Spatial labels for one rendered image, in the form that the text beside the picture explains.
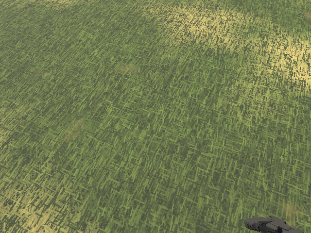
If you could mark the right robot hand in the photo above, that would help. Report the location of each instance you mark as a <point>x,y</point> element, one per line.
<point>269,224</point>

